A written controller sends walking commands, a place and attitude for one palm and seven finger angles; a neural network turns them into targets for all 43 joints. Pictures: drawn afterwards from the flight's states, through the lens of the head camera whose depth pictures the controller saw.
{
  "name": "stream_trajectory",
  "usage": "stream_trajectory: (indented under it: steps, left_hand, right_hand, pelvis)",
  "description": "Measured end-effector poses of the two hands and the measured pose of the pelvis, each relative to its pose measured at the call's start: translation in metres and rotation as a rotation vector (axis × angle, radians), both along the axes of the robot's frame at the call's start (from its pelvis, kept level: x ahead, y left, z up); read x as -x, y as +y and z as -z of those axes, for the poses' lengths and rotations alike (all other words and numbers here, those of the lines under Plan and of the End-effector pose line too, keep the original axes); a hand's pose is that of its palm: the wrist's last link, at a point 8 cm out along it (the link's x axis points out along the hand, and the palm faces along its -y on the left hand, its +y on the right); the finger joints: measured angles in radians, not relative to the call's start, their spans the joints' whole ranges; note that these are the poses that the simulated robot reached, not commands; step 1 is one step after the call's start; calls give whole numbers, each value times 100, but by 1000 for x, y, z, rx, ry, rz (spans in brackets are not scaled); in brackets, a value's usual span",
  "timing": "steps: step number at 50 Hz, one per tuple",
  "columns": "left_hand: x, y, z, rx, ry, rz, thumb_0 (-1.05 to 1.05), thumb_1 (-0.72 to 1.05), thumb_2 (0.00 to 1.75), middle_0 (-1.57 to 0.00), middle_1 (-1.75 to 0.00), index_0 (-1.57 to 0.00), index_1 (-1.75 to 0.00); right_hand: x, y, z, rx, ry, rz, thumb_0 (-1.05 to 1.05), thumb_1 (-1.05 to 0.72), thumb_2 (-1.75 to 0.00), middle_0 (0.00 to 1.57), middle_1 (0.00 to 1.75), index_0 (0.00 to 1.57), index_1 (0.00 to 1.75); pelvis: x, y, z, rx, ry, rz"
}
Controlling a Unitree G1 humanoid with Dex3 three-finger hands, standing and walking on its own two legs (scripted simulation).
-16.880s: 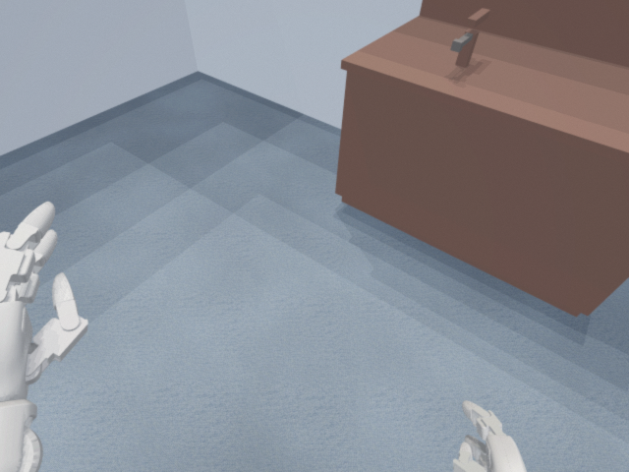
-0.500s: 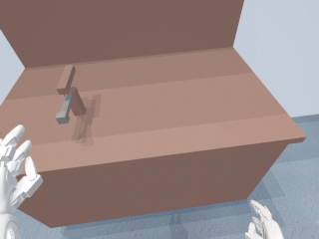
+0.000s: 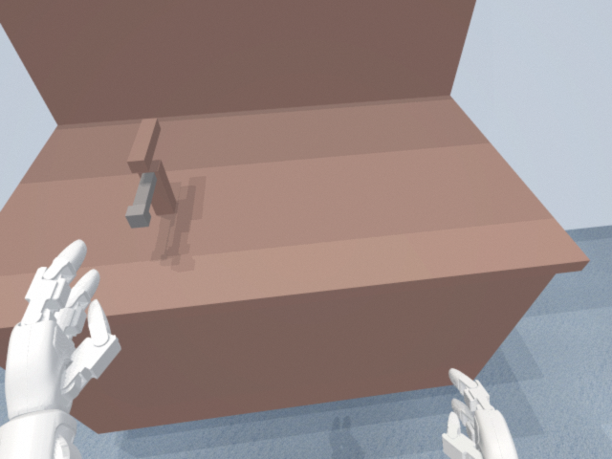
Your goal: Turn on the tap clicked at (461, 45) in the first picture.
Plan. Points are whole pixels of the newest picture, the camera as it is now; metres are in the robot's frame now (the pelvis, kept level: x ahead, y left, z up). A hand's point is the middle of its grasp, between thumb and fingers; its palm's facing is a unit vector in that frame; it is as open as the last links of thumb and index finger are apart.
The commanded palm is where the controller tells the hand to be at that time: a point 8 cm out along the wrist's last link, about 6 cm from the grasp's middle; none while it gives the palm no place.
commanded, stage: turn the palm inward beside the body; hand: left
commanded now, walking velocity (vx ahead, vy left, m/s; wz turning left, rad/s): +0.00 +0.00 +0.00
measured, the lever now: (138, 216) +0.43 +0.34 +0.06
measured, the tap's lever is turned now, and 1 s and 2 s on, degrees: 0 0 0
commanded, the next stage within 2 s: reach beside the lever's end, fingers flat in 0.72 s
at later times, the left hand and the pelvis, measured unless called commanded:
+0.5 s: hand (131, 347) +0.18 +0.21 +0.13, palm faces +0.44 -0.89 -0.12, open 7.4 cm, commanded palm +0.13 +0.25 +0.15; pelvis +0.01 -0.02 +0.00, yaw +1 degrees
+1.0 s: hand (127, 332) +0.20 +0.22 +0.13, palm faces +0.48 -0.87 -0.13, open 7.4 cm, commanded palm +0.16 +0.27 +0.14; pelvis +0.01 -0.03 +0.00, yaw +1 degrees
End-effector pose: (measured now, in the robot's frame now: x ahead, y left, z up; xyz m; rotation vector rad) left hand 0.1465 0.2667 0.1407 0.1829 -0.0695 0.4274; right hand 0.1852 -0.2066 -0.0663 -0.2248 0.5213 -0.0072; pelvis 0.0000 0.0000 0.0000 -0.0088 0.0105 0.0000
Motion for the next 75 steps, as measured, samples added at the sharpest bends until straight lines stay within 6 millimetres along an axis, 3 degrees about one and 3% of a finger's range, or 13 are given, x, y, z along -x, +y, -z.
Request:
stream_trajectory:
  steps: [14, 42, 51, 75]
  left_hand:
    - [11, -10, 3, 47, 14, -41, 2, 90, 90, -21, -30, -20, -30]
    - [-4, -29, 0, 54, 21, -24, 2, 90, 90, -21, -30, -20, -30]
    - [-14, -5, 9, 55, 36, -79, 2, 90, 90, -21, -30, -20, -30]
    - [-68, 45, 28, 91, 36, -87, 2, 90, 90, -20, -28, -20, -29]
  right_hand:
    - [7, -16, 5, -7, -5, 18, 1, -90, -90, 20, 30, 21, 30]
    - [-14, -36, 4, -23, -37, 20, 1, -90, -90, 20, 30, 20, 30]
    - [-12, -36, 8, -11, 2, 33, 1, -90, -90, 20, 30, 20, 30]
    - [10, -32, 12, 27, 84, 101, 1, -90, -90, 20, 30, 20, 30]
  pelvis:
    - [1, -10, 2, -1, 4, -7]
    - [-15, -28, 2, -10, 22, -11]
    - [-14, -27, 1, -9, 28, -12]
    - [-10, -6, -1, -1, 50, 7]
